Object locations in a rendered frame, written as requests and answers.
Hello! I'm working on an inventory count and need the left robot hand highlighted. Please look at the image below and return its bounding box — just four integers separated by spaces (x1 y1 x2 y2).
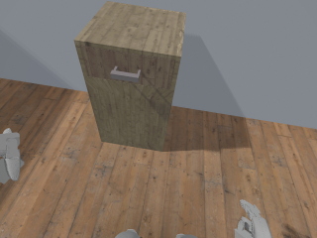
0 128 25 184

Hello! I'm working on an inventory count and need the drawer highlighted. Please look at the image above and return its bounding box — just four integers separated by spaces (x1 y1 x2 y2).
81 45 174 89

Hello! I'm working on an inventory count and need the handle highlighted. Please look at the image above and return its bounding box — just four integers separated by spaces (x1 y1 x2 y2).
110 66 141 82

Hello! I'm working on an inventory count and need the left robot shin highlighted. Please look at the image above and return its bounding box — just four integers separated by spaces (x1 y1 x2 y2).
127 229 138 235

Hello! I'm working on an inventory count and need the cabinet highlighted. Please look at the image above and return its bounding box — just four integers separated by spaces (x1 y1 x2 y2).
74 1 186 152

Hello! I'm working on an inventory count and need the right robot hand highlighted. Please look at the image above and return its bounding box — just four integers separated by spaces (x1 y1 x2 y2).
234 199 272 238

